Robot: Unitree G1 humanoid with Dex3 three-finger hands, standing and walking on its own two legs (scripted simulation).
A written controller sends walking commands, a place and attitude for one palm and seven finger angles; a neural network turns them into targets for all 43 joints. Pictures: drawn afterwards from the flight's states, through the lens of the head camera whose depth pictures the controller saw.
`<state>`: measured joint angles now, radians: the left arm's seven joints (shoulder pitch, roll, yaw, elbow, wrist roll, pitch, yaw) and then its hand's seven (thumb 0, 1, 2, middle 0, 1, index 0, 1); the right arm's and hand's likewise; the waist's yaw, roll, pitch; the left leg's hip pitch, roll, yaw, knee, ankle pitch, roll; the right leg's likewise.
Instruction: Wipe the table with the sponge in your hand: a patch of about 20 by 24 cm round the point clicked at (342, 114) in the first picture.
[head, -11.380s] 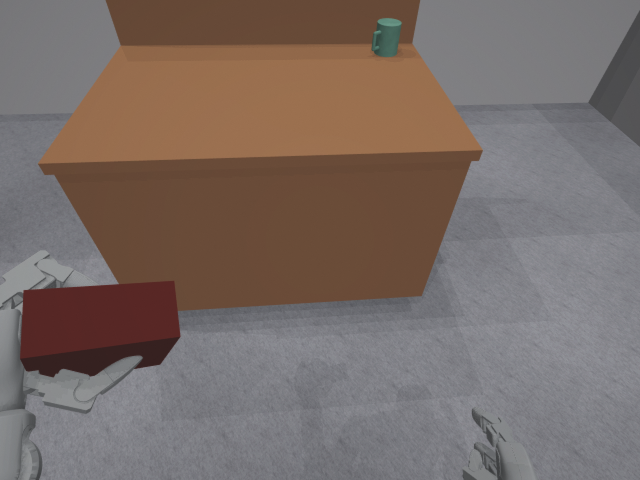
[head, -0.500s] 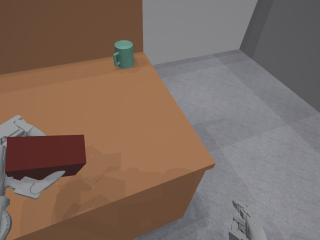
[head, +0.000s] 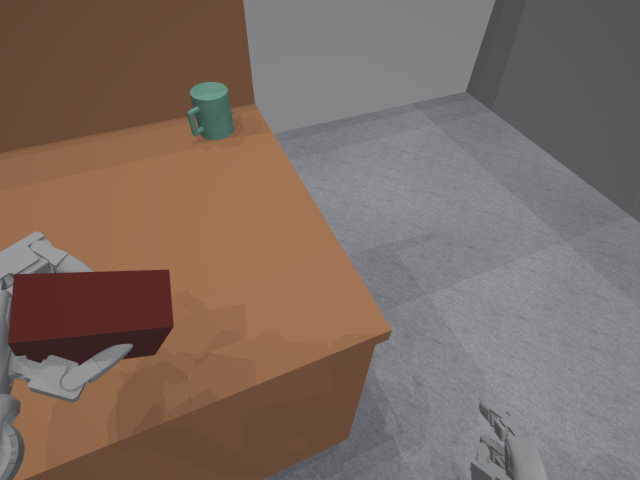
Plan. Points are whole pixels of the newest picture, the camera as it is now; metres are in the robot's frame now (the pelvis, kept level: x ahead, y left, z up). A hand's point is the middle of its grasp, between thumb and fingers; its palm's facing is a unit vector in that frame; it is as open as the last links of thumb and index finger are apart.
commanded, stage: come to a stop and stand still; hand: left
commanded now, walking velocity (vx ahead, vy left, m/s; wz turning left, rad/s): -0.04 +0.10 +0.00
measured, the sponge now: (118, 319) +0.23 +0.21 +0.15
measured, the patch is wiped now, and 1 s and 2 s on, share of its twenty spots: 0.00 0.00 0.00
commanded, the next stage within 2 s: look again from close up in 1.38 s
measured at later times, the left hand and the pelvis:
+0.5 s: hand (5, 326) +0.21 +0.30 +0.16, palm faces +0.40 -0.81 -0.43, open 9.3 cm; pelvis +0.00 +0.03 +0.00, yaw +1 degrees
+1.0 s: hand out of the picture +0.19 +0.36 +0.16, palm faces +0.44 -0.81 -0.39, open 9.3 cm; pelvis -0.02 +0.08 +0.00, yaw +3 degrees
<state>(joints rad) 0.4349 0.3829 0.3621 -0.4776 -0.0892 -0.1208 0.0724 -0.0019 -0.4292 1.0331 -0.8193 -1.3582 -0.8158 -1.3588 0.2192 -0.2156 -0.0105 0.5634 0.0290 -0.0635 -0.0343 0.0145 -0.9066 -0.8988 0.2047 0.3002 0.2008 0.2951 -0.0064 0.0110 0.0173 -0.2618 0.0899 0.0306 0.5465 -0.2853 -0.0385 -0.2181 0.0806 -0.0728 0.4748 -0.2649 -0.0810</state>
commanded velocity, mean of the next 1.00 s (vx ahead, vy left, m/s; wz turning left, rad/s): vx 0.00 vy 0.01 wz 0.00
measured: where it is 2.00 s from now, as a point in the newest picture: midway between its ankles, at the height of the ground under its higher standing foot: outside the picture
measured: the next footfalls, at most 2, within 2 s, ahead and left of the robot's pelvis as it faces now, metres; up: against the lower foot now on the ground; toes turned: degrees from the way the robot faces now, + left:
none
